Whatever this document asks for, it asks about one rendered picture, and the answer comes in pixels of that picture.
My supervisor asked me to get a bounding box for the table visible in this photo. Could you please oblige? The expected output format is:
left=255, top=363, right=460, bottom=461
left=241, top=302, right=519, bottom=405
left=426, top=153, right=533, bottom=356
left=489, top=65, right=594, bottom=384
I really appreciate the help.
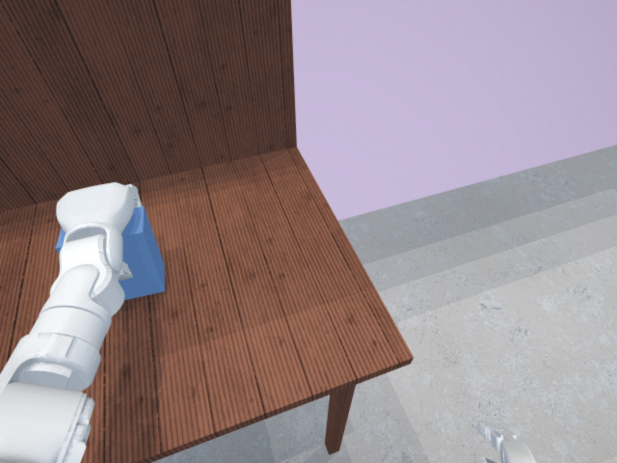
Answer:
left=0, top=0, right=414, bottom=463

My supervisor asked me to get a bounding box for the left robot forearm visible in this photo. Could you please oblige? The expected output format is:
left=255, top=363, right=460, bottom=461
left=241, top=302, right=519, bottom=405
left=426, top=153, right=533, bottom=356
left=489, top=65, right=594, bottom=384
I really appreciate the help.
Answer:
left=0, top=222, right=124, bottom=394

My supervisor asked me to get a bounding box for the robot left upper arm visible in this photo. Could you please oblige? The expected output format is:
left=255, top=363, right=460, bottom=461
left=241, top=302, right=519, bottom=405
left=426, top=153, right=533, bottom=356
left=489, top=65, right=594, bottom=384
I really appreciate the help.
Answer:
left=0, top=381, right=94, bottom=463

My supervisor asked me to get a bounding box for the robot right hand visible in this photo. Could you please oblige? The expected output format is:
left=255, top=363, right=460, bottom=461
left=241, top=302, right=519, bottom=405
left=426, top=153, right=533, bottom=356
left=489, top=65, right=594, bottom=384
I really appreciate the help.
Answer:
left=474, top=421, right=536, bottom=463

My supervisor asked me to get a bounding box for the sponge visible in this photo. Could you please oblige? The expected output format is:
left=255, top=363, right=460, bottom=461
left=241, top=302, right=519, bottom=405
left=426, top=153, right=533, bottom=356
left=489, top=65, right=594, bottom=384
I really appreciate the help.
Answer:
left=55, top=206, right=165, bottom=300

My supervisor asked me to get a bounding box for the robot left hand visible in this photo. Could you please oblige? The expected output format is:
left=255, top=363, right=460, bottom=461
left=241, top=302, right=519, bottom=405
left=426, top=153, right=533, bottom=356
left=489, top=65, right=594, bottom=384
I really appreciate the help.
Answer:
left=56, top=182, right=142, bottom=281

